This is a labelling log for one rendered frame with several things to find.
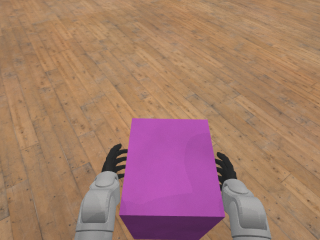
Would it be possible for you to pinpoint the robot right forearm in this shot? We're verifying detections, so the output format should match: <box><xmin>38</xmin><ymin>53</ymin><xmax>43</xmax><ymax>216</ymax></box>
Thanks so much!
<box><xmin>221</xmin><ymin>178</ymin><xmax>272</xmax><ymax>240</ymax></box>

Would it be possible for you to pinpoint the right robot hand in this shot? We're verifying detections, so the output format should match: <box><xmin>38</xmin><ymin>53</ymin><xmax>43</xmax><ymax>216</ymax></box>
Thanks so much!
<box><xmin>215</xmin><ymin>152</ymin><xmax>237</xmax><ymax>191</ymax></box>

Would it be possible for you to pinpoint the robot left forearm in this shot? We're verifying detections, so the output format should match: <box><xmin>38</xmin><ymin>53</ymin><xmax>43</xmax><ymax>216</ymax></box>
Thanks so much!
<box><xmin>74</xmin><ymin>171</ymin><xmax>120</xmax><ymax>240</ymax></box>

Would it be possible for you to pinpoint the carton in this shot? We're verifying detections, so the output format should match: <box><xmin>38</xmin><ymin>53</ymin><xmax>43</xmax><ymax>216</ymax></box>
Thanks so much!
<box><xmin>119</xmin><ymin>118</ymin><xmax>225</xmax><ymax>240</ymax></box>

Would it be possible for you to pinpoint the left robot hand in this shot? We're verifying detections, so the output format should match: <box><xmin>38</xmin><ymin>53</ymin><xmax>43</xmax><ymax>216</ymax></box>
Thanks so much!
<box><xmin>101</xmin><ymin>143</ymin><xmax>128</xmax><ymax>179</ymax></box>

